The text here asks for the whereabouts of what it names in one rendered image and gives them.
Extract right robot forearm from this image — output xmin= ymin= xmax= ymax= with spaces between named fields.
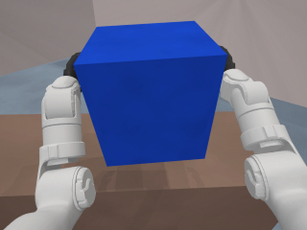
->
xmin=220 ymin=69 xmax=307 ymax=171

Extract left robot hand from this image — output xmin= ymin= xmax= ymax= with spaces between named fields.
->
xmin=63 ymin=52 xmax=82 ymax=92

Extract pedestal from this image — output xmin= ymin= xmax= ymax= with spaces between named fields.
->
xmin=0 ymin=111 xmax=278 ymax=230

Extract right robot hand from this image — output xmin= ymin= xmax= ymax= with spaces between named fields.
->
xmin=219 ymin=45 xmax=235 ymax=72

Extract carton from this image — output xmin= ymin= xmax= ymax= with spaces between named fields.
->
xmin=73 ymin=21 xmax=227 ymax=167

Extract left robot upper arm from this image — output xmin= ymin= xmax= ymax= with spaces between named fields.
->
xmin=4 ymin=166 xmax=96 ymax=230

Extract right robot upper arm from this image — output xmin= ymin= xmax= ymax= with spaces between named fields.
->
xmin=244 ymin=150 xmax=307 ymax=230

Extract left robot forearm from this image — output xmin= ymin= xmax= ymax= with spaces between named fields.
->
xmin=35 ymin=76 xmax=86 ymax=208

